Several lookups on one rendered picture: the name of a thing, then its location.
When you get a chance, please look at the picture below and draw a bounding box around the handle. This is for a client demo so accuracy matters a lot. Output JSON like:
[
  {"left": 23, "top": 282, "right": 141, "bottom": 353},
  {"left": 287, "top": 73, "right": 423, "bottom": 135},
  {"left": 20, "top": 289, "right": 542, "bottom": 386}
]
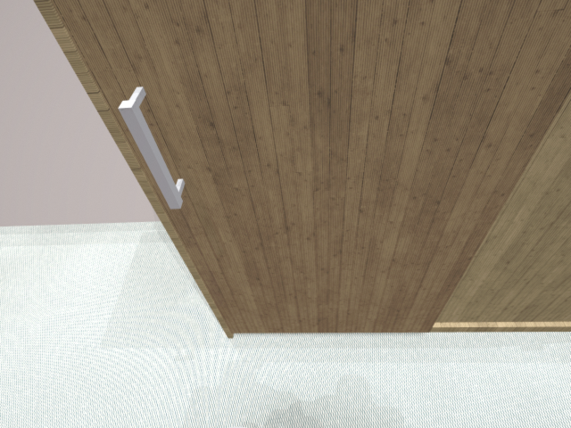
[{"left": 118, "top": 86, "right": 185, "bottom": 209}]

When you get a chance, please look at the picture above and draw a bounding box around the wardrobe door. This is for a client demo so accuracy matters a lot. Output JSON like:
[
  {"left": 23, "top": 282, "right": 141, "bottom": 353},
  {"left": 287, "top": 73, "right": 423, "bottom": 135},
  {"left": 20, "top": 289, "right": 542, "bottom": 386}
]
[
  {"left": 435, "top": 93, "right": 571, "bottom": 322},
  {"left": 51, "top": 0, "right": 571, "bottom": 333}
]

